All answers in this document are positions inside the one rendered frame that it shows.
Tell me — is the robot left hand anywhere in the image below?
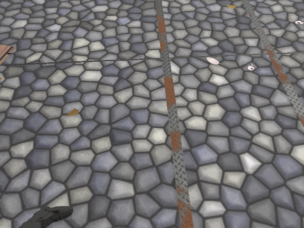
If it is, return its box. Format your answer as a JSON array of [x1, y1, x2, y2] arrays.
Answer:
[[18, 206, 73, 228]]

